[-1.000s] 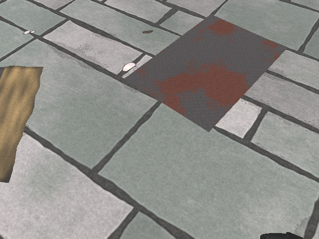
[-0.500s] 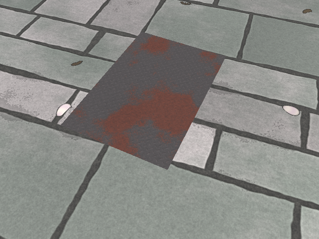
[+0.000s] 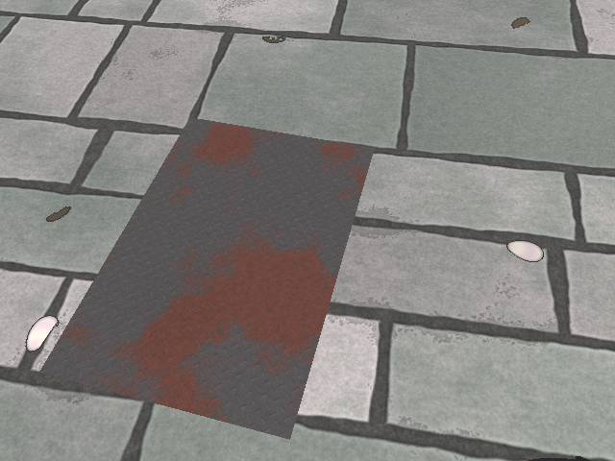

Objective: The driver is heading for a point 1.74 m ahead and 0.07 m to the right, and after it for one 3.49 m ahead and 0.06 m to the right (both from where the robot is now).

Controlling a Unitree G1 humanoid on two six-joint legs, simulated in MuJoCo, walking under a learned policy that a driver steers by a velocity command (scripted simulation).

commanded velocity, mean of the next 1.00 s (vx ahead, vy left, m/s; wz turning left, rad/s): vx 0.50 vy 0.00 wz -0.30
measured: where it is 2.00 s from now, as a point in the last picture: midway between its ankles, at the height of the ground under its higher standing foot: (437, 240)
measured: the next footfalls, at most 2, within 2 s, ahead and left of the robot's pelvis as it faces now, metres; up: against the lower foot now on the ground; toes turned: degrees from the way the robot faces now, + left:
left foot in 0.12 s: +0.24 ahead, +0.13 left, +0.00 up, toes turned -6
right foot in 0.62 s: +0.43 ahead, -0.14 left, +0.00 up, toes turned -20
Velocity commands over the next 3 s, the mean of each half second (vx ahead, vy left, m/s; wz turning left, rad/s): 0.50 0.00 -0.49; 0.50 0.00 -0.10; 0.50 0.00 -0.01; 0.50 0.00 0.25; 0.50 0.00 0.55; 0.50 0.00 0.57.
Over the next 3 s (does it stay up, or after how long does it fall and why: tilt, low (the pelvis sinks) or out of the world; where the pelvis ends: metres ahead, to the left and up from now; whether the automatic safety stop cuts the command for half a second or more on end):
stays up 1.56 -0.19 0.00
